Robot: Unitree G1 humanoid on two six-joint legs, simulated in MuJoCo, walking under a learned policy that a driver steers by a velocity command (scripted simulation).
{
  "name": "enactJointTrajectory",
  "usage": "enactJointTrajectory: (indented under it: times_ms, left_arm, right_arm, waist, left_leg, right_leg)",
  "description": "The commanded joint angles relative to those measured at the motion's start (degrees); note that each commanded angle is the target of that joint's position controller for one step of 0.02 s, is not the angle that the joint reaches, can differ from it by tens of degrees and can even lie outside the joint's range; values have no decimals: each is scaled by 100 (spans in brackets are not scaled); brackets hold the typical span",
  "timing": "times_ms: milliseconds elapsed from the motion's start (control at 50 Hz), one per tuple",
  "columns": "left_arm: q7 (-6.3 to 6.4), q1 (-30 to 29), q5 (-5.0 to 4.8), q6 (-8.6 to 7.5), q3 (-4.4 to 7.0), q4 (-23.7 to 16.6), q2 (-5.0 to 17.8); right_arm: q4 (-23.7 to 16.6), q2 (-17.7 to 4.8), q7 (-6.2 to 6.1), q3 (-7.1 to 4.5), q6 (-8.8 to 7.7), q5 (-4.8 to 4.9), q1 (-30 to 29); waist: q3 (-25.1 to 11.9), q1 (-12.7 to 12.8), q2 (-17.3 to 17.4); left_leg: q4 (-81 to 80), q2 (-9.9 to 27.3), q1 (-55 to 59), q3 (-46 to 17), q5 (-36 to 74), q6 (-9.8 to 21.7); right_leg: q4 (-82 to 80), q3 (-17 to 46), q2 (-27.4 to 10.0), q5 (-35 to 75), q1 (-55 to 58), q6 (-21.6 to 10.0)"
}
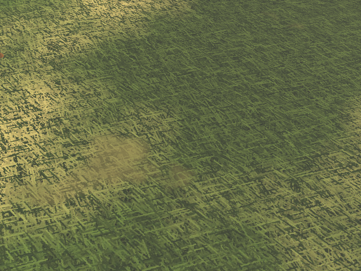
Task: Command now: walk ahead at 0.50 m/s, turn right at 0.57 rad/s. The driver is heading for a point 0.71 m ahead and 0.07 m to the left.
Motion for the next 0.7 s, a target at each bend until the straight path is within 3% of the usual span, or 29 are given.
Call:
enactJointTrajectory:
  times_ms: [20, 80, 120, 140, 160, 180, 200, 220, 240, 260, 280, 320, 360, 420, 520, 600, 660, 700]
  left_arm:
    - [-86, -697, 4, -80, -103, -576, 14]
    - [-73, -931, 41, -79, -104, -720, 89]
    - [-6, -686, 82, -83, -67, -679, 166]
    - [36, -229, 97, -115, -16, -551, 251]
    - [100, 645, 139, -173, 69, -256, 373]
    - [204, 1592, 215, -212, 191, 18, 702]
    - [292, 1585, 142, -207, 285, -3, 1224]
    - [365, 1845, -23, -149, 304, -65, 1196]
    - [416, 1435, -58, -169, 250, 65, 997]
    - [420, 1193, -57, -234, 163, 123, 688]
    - [422, 959, -54, -303, 99, 152, 485]
    - [417, 801, -80, -435, 6, 220, 221]
    - [410, 936, -107, -552, 20, 356, 287]
    - [413, 1160, -104, -617, 27, 505, 307]
    - [468, 1416, -118, -643, -30, 695, 240]
    - [570, 1867, -95, -589, -44, 946, 314]
    - [643, 1801, -62, -522, -18, 999, 530]
    - [674, 1651, -29, -437, 33, 960, 728]
  right_arm:
    - [-264, -720, -34, -143, -76, 6, -76]
    - [-97, -837, -85, -170, 19, -6, 176]
    - [6, -983, -126, -187, 103, -16, 283]
    - [57, -1053, -135, -189, 154, -25, 336]
    - [53, -1064, -134, -171, 197, 3, 310]
    - [-74, -840, -105, -85, 187, 19, 335]
    - [-386, -123, 45, 78, 171, 103, 691]
    - [-406, -810, -1, -107, 188, 72, 29]
    - [-519, -750, 10, -105, 144, 161, -401]
    - [-450, -619, 26, -59, 100, 182, -366]
    - [-314, -574, 44, -71, 152, 113, -236]
    - [-78, -465, 104, -78, 349, -27, 181]
    - [-62, -371, 177, -107, 430, -23, 109]
    - [-191, -306, 219, -126, 462, -6, -479]
    - [-454, -166, 273, -50, 411, -30, -1383]
    - [-745, -87, 337, 33, 391, -71, -2047]
    - [-755, -193, 314, -6, 407, -81, -1815]
    - [-559, -393, 264, -107, 395, -104, -1028]
  waist:
    - [269, 18, 670]
    - [278, -21, 678]
    - [25, 127, 816]
    - [-254, 332, 849]
    - [-724, 720, 707]
    - [-1354, 1092, 256]
    - [-1945, 700, -1092]
    - [-2029, 1087, -102]
    - [-1158, 895, 60]
    - [-630, 651, 197]
    - [-385, 423, 246]
    - [-271, 169, 12]
    - [-145, 100, 13]
    - [147, 213, -51]
    - [353, 398, -79]
    - [451, 591, -45]
    - [161, 360, -230]
    - [-330, -31, -349]
  left_leg:
    - [-524, 1490, -205, -360, 2389, 511]
    - [-125, 1627, 379, -120, 3349, 428]
    - [693, 1668, 611, 71, 5155, 377]
    - [1428, 1681, 621, 115, 5696, 381]
    - [2530, 1607, 213, 226, 5353, 306]
    - [4022, 1476, -1041, 214, 3483, 207]
    - [6020, 458, -3462, 41, -1828, -96]
    - [6590, 311, -3787, -1000, -1501, -54]
    - [6413, 541, -3972, -1236, -832, 21]
    - [5933, 657, -3670, -1291, -553, 54]
    - [5544, 751, -3349, -1360, -430, 50]
    - [5252, 721, -2770, -1396, -260, -12]
    - [5099, 661, -2941, -1409, 25, -27]
    - [4698, 673, -3575, -1423, 705, -67]
    - [3345, 573, -3788, -1060, 1561, -64]
    - [2479, 425, -3775, -562, 1398, 160]
    - [2224, -6, -3096, -224, 642, 498]
    - [2093, -350, -2156, -176, 46, 798]
  right_leg:
    - [-850, -374, 20, 287, 233, -90]
    - [-1355, -640, 196, -267, 440, -329]
    - [-1554, -835, 572, -920, 1072, -565]
    - [-1714, -823, 787, -1132, 1646, -715]
    - [-2176, -735, 944, -914, 2813, -883]
    - [-2388, 409, 67, -1319, 4462, -1149]
    - [-2700, 3397, -1907, -1099, 6181, -1859]
    - [-3150, 3786, -2041, -543, 5869, -1866]
    - [-3220, 2617, -1785, 216, 5145, -1671]
    - [-3392, 1925, -1518, 841, 4303, -1430]
    - [-3557, 1400, -1249, 1008, 3807, -1163]
    - [-3883, 787, -981, 1096, 3180, -925]
    - [-4090, 441, -886, 1237, 3141, -834]
    - [-4334, -8, -786, 1124, 3266, -647]
    - [-4351, -610, -724, 1596, 3618, -488]
    - [-4074, -897, -938, 2483, 4333, -446]
    - [-3199, -1161, -1048, 4666, 4713, -340]
    - [-1832, -1258, -1116, 5509, 4666, -367]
